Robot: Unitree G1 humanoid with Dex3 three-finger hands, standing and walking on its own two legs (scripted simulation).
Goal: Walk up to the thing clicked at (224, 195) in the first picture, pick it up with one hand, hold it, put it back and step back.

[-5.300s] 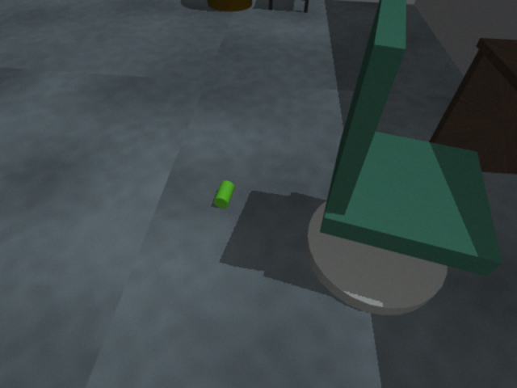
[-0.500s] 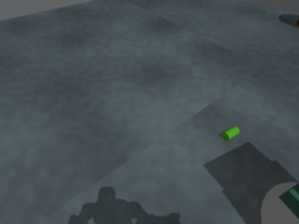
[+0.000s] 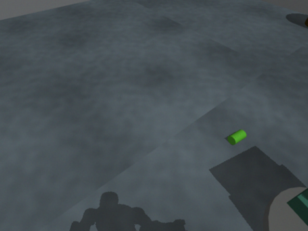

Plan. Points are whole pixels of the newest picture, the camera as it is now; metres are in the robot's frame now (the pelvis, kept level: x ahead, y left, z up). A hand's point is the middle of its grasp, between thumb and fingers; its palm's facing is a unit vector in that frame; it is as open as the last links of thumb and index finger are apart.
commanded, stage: stand
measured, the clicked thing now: (237, 137) +0.90 -0.69 -0.74
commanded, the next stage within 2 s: walk up in 0.40 s
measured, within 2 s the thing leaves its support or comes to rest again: neither
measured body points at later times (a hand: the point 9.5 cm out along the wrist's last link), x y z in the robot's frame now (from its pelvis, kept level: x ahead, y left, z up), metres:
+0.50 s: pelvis +0.01 +0.01 +0.00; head +0.00 +0.01 +0.45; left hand +0.07 +0.32 -0.13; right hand +0.08 -0.30 -0.13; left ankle +0.00 +0.14 -0.73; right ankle -0.01 -0.12 -0.75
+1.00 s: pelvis +0.15 +0.07 +0.00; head +0.14 +0.09 +0.45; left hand +0.21 +0.40 -0.13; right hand +0.18 -0.25 -0.11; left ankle +0.13 +0.18 -0.75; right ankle +0.27 -0.08 -0.70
